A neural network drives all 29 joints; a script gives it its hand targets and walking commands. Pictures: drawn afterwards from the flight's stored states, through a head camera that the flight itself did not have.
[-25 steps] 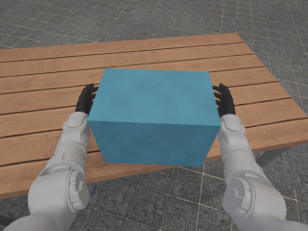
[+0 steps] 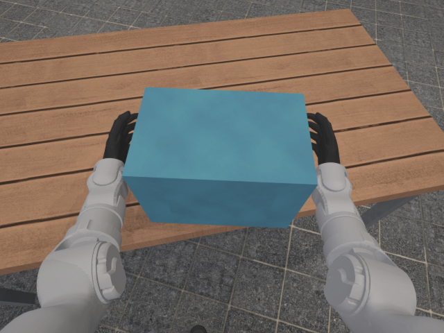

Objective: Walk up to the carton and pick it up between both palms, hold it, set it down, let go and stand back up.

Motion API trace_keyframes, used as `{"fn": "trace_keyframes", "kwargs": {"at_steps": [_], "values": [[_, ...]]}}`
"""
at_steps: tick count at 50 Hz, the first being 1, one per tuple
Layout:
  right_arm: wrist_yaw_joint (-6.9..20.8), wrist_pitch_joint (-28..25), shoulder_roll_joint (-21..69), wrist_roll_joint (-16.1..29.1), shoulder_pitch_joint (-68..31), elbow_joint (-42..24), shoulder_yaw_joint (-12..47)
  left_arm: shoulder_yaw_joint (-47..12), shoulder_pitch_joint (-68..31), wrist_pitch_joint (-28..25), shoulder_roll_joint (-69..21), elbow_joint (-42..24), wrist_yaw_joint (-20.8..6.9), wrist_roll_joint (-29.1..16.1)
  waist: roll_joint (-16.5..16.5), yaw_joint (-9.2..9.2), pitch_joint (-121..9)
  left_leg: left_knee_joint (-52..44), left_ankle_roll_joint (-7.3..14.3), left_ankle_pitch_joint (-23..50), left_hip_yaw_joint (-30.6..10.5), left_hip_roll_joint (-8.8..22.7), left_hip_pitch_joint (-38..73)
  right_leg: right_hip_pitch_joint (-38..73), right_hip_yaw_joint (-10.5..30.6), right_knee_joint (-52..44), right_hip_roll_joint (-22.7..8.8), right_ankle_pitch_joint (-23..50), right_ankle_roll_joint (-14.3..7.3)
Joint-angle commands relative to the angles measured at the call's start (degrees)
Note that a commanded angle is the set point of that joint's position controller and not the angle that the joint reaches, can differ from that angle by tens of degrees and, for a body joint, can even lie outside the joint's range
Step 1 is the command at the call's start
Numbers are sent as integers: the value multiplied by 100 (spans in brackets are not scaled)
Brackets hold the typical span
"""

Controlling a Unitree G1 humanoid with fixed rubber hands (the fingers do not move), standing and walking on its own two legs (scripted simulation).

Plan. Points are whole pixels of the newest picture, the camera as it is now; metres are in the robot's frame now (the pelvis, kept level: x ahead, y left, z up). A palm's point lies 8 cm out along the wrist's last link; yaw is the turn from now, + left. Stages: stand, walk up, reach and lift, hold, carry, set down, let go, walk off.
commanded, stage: set down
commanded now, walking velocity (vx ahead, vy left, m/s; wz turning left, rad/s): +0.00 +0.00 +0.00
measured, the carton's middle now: (221, 162) +0.43 +0.03 -0.02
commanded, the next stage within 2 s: none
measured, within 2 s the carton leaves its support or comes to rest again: rests again in 0.58 s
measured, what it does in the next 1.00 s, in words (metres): stands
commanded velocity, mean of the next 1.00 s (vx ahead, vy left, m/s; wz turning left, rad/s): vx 0.00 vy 0.00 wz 0.00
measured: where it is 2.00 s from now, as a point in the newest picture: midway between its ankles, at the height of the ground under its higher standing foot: outside the picture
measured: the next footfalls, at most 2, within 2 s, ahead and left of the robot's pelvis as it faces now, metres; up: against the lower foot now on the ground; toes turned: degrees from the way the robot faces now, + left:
none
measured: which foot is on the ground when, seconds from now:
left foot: down 0.00-1.00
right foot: down 0.00-1.00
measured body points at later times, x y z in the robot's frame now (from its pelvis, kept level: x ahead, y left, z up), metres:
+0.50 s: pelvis -0.01 +0.04 +0.00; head +0.07 +0.07 +0.44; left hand +0.42 +0.26 +0.02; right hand +0.41 -0.13 +0.04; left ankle -0.01 +0.10 -0.75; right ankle -0.05 -0.09 -0.75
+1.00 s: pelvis -0.01 +0.02 -0.01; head +0.11 +0.05 +0.42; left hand +0.45 +0.26 +0.00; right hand +0.45 -0.15 +0.01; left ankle -0.01 +0.10 -0.74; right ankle -0.05 -0.09 -0.75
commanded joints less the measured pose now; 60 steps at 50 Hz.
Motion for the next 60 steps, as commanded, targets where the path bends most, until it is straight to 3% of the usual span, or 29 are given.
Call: {"fn": "trace_keyframes", "kwargs": {"at_steps": [1,6,7,8,11,12,15,16,19,21,24,27,30,34,35,36,37,38,40,44,45,47,49,50,51,53,56,58,60], "values": [[661,-379,3191,-128,-3054,-128,1848,-872,-3766,-641,-2023,-25,-611,107,13,275,-4079,144,5,1628,70,298,1179,1596,-167,645,-768,4198,684],[686,-250,2967,-156,-3179,124,1504,-822,-4026,-646,-1933,123,-646,168,-7,54,-3615,-204,9,784,162,266,551,2227,-159,704,-783,3966,697],[737,-223,2925,-85,-3197,96,1555,-642,-3883,-638,-1846,251,-650,196,-38,226,-3523,-224,80,658,164,255,421,2255,-111,679,-799,3840,714],[729,-223,2940,-119,-3219,-36,1510,-798,-3928,-649,-1899,215,-656,111,-49,132,-3725,-216,60,732,134,269,385,2240,-131,778,-808,3989,729],[833,-131,2933,-63,-3178,-98,1386,-677,-3876,-616,-1856,335,-617,280,55,260,-3532,-113,58,744,102,278,585,2039,-139,683,-733,3379,603],[834,-85,2789,-103,-3175,-34,1320,-667,-3948,-591,-1801,412,-612,254,16,103,-3430,-135,82,606,112,246,658,1837,-195,565,-710,3006,571],[873,-41,2491,-142,-3091,196,1046,-839,-4009,-531,-1876,375,-554,274,209,-67,-3323,42,-38,1058,10,364,1370,1073,-351,301,-582,2129,406],[904,-70,2361,-14,-3103,-24,1099,-861,-3909,-559,-1811,183,-474,197,359,19,-3516,137,-108,1412,-71,428,1773,786,-418,268,-484,1856,354],[911,-81,1762,-59,-3003,149,699,-928,-3961,-493,-1637,167,-295,202,703,-49,-3542,448,-320,2167,-252,612,2581,-401,-568,27,-361,957,141],[874,-104,1333,11,-3014,163,498,-1095,-4064,-508,-1502,-83,-132,28,783,-227,-3843,596,-419,2552,-402,710,3024,-892,-626,-70,-287,719,63],[737,-194,363,268,-2870,262,345,-1038,-3631,-508,-959,-269,225,-126,1031,-134,-4063,686,-547,3214,-637,930,3375,-1287,-705,-121,-157,521,-48],[561,-82,-477,765,-2899,350,370,-1191,-3815,-439,-106,-162,498,-560,1030,-147,-4064,717,-532,2645,-816,939,3044,-1614,-568,-92,-149,232,-63],[376,33,-892,1443,-3048,644,780,-1669,-3949,-405,263,-66,689,-1145,977,-251,-4211,1016,-576,2939,-940,901,3004,-1910,-439,1,-138,375,-73],[264,83,-567,1898,-3112,456,1339,-2083,-3877,-496,115,327,634,-1613,670,-154,-4376,1289,-446,2845,-801,696,2686,-1896,-326,2,-239,423,-79],[205,67,-844,1942,-3130,405,1267,-2113,-3902,-521,410,361,617,-1694,600,-293,-4593,1321,-414,2853,-739,701,2689,-1897,-347,46,-214,663,-23],[151,81,-841,1999,-3084,577,1428,-2066,-3765,-538,404,566,555,-1637,560,-197,-4399,1385,-363,2959,-702,673,2551,-1848,-320,122,-214,752,-19],[99,54,-1546,2189,-3117,601,1385,-2124,-3875,-547,916,612,590,-1800,688,-290,-4669,1434,-416,3180,-715,674,2622,-1811,-330,225,-167,1016,-34],[72,29,-1635,2273,-3173,601,1577,-2102,-3918,-593,1045,623,589,-1862,646,-145,-4886,1513,-379,3163,-603,626,2475,-1736,-269,239,-146,1147,-25],[5,21,-1558,2439,-3089,830,1703,-2224,-3929,-631,1027,634,557,-1982,732,-238,-4866,1556,-441,3332,-654,599,2486,-1712,-284,328,-155,1360,8],[-114,-157,-1718,2813,-3210,504,1966,-2196,-4044,-780,1425,350,483,-2177,823,-303,-5757,1892,-419,3851,-553,485,2366,-1574,-180,594,-166,2378,91],[-165,-231,-1966,2860,-3297,347,2016,-1962,-4089,-825,1787,417,509,-2191,721,-122,-6241,1999,-428,4228,-601,494,2420,-1626,-113,640,-181,2637,124],[-245,-337,-2234,3061,-3082,42,2160,-1954,-3779,-789,1999,-83,509,-2221,965,-208,-6814,2055,-514,4686,-623,484,2683,-1271,-63,731,-155,3341,132],[-252,-344,-2163,3147,-3033,294,2336,-1889,-3688,-735,1950,47,474,-2086,1039,-153,-6713,2089,-538,4739,-549,438,2675,-1252,-70,698,-109,3428,112],[-238,-285,-2253,3163,-3154,504,2212,-1979,-3910,-719,1911,182,467,-2162,1046,-313,-6302,2074,-558,4792,-682,520,2910,-1792,-147,701,-104,2985,182],[-237,-320,-2189,3301,-2997,282,2478,-1897,-3691,-712,1930,-94,448,-2111,1046,-144,-6579,2145,-562,5100,-671,489,3019,-1623,-107,688,-96,3271,165],[-291,-426,-2090,3371,-2522,-7,2741,-1866,-3060,-603,1842,-380,338,-2131,992,-166,-6546,2124,-520,5321,-676,476,3196,-1401,-48,675,-93,3595,208],[-249,-323,-2045,3585,-2661,15,3012,-1804,-3128,-548,2007,-2,237,-2176,772,-134,-6051,2037,-426,4912,-626,378,2723,-1224,-27,747,-137,3691,275],[-193,-204,-2111,3729,-2759,269,3107,-1896,-3217,-451,1884,205,182,-2222,904,-71,-5466,1925,-431,4836,-666,440,3019,-1642,-80,590,-153,2868,270],[-188,-75,-2255,3899,-2626,498,3250,-1962,-3082,-375,2001,620,99,-2243,575,-180,-4900,1781,-376,4188,-620,380,2566,-1174,-64,564,-150,3072,263]]}}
